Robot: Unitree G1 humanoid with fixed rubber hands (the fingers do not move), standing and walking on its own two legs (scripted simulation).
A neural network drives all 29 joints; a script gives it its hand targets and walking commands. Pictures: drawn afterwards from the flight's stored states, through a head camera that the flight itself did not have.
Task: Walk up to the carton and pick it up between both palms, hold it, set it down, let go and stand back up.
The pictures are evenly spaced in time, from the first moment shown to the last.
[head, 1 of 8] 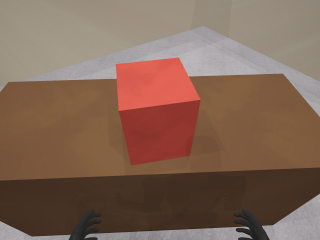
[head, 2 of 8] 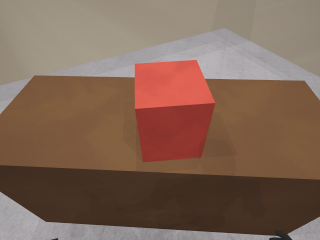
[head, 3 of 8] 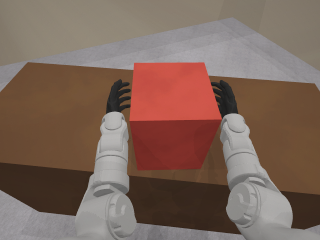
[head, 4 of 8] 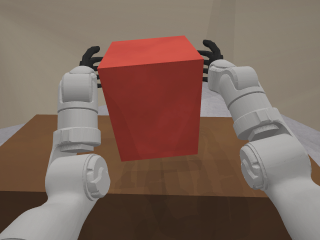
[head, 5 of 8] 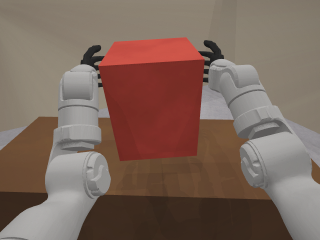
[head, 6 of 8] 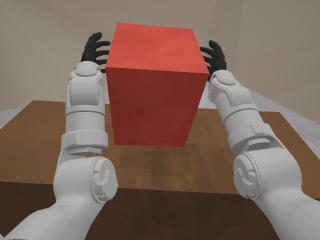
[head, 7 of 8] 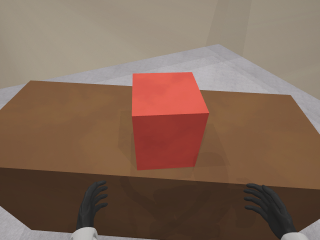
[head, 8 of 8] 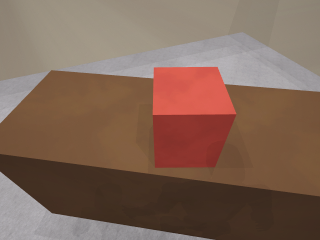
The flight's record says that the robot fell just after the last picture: no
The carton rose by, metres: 0.28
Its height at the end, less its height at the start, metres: +0.00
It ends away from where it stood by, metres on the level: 0.02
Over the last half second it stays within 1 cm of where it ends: yes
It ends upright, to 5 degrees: yes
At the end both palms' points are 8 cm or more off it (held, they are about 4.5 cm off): yes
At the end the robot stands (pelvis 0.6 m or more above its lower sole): yes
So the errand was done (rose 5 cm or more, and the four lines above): yes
